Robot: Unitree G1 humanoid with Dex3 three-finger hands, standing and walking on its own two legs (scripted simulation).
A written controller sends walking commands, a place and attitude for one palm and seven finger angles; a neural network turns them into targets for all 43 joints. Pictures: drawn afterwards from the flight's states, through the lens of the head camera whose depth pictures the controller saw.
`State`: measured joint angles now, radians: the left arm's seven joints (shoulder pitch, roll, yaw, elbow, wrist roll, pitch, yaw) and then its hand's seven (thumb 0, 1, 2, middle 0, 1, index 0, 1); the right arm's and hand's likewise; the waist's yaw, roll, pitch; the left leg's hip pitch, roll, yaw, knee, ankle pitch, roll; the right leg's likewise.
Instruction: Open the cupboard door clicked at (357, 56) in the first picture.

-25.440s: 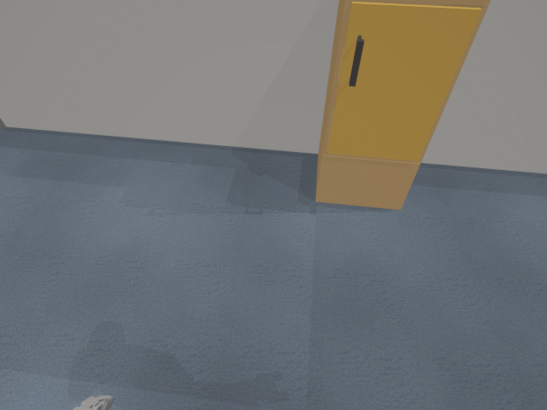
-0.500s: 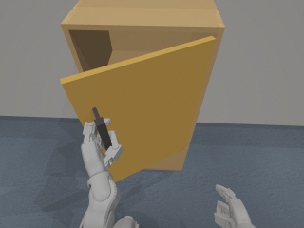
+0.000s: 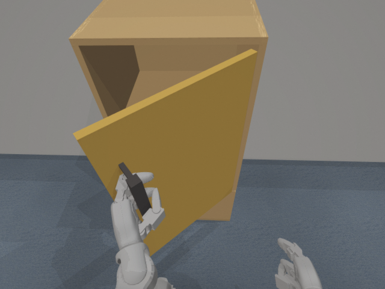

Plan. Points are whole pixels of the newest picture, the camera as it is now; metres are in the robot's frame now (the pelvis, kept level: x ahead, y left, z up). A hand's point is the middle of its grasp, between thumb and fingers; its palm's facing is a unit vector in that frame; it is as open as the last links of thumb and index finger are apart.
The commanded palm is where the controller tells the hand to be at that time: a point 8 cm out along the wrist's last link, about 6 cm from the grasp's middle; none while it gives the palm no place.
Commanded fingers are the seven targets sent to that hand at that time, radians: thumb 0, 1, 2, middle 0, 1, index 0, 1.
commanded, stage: open thumb and fingers to let go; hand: left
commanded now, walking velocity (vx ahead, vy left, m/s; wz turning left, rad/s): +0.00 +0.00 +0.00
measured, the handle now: (137, 194) +0.29 +0.13 +0.06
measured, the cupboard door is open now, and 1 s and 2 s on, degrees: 42 46 45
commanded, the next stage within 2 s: slide the hand sideways off the handle in 0.66 s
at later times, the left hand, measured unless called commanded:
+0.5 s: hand (155, 211) +0.26 +0.09 +0.06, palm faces +0.34 -0.94 -0.02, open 14.0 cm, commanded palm +0.21 +0.12 +0.06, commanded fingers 0.00 -0.50 0.30 -0.20 -0.60 -0.20 -0.60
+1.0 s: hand (152, 237) +0.21 +0.08 +0.07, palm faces -0.15 -0.99 +0.03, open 16.1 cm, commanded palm +0.19 +0.14 +0.06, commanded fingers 0.00 -0.50 0.30 -0.15 -0.30 -0.15 -0.30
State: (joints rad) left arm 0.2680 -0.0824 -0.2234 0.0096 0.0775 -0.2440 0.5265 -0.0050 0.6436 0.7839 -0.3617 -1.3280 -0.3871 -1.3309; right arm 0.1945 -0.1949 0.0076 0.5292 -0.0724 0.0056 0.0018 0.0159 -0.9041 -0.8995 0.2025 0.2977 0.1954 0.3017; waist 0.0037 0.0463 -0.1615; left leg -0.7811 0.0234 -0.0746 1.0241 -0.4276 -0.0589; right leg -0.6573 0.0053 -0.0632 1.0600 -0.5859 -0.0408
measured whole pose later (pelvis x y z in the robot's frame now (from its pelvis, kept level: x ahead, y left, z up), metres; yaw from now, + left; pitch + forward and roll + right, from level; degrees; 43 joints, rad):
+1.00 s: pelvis -0.01 +0.03 +0.00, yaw -1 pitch +10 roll -1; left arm 0.41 0.08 -0.27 -0.14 -0.05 -0.33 0.04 -0.01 -0.50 0.30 -0.21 -0.38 -0.17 -0.38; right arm 0.25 -0.22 0.02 0.43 -0.01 -0.03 0.00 0.02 -0.90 -0.90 0.20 0.30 0.20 0.30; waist -0.01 0.06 -0.13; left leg -0.81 0.01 -0.05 1.07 -0.44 -0.02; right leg -0.68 -0.01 -0.04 1.08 -0.57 0.00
